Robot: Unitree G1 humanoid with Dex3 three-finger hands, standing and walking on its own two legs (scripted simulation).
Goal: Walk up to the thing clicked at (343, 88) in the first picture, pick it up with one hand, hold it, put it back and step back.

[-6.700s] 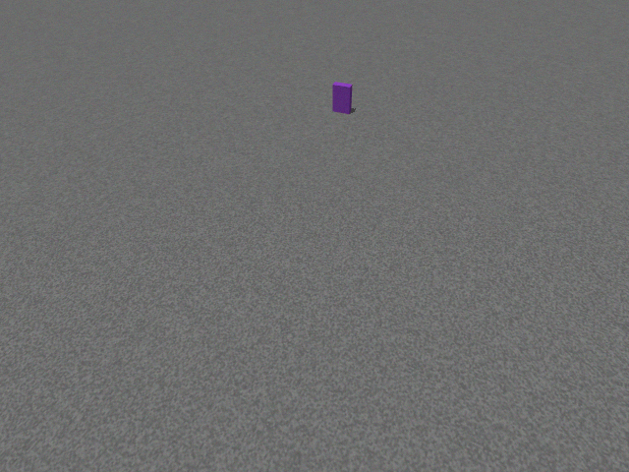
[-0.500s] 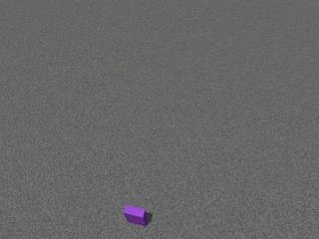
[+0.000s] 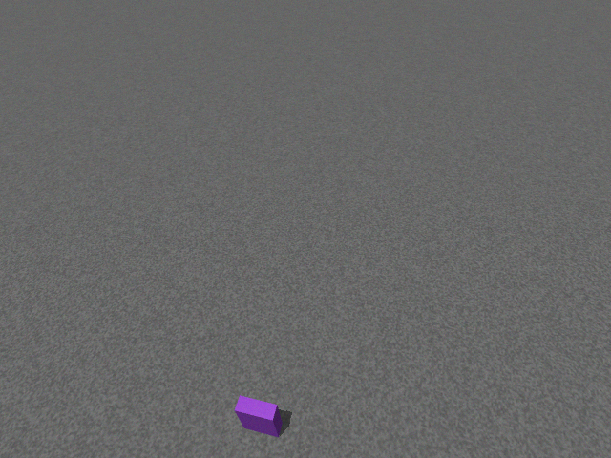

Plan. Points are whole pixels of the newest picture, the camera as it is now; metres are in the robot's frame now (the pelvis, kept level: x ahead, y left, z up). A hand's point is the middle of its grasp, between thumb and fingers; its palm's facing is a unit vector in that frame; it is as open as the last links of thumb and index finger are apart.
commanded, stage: stand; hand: left
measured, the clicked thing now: (259, 417) +0.38 +0.19 -0.69
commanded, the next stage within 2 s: none
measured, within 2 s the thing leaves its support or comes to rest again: neither
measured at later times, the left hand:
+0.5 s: hand out of the picture +0.09 +0.25 -0.15, palm faces -0.03 -0.94 -0.34, open 7.4 cm
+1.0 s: hand out of the picture +0.09 +0.25 -0.15, palm faces -0.03 -0.94 -0.34, open 7.4 cm
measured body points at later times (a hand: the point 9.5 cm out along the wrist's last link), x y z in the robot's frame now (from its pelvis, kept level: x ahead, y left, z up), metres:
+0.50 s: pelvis +0.01 +0.00 +0.00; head +0.01 -0.01 +0.45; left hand +0.09 +0.30 -0.13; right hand +0.09 -0.30 -0.13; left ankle +0.01 +0.13 -0.75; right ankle +0.01 -0.14 -0.75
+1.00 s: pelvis +0.01 -0.01 +0.00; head +0.02 -0.01 +0.45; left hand +0.09 +0.29 -0.13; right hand +0.09 -0.31 -0.13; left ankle +0.01 +0.13 -0.75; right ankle +0.01 -0.14 -0.75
